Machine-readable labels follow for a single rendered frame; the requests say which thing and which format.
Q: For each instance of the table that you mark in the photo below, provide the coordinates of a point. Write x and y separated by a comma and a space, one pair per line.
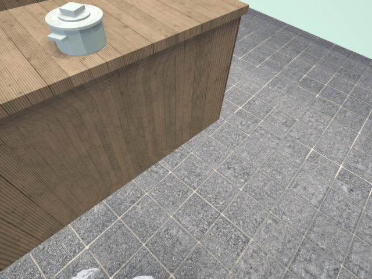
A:
75, 129

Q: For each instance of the pot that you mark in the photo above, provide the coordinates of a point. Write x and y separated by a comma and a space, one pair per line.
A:
80, 42

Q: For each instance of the lid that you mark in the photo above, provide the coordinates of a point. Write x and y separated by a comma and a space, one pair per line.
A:
91, 16

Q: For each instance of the knob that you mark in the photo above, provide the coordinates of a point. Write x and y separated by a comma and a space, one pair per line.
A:
72, 8

